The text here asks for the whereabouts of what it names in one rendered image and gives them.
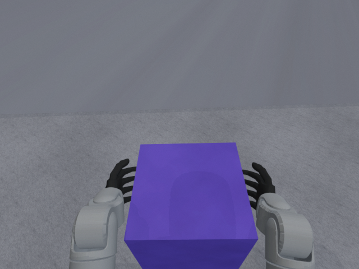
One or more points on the carton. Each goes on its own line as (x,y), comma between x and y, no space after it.
(189,208)

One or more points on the robot left hand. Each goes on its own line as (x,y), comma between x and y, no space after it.
(116,179)

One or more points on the robot left forearm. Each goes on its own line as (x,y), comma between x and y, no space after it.
(95,229)

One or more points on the robot right hand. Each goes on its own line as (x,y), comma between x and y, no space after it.
(264,184)

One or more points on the robot right forearm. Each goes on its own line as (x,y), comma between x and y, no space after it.
(289,240)

